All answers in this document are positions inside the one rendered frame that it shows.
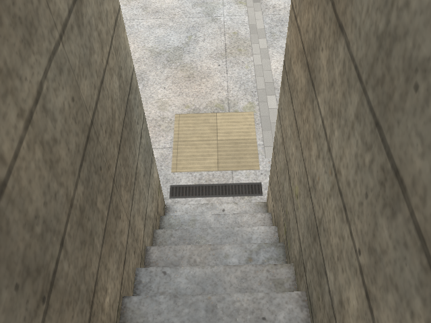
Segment stairs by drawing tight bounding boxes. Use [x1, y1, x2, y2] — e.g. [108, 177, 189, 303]
[119, 202, 311, 323]

